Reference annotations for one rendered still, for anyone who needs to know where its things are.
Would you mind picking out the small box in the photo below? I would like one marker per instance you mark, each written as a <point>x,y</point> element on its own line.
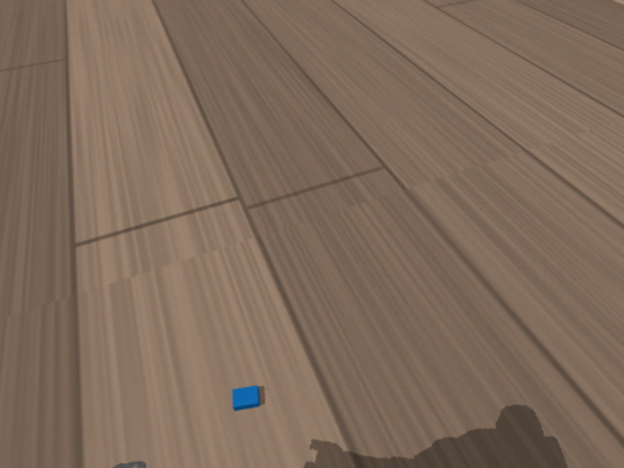
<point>245,398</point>

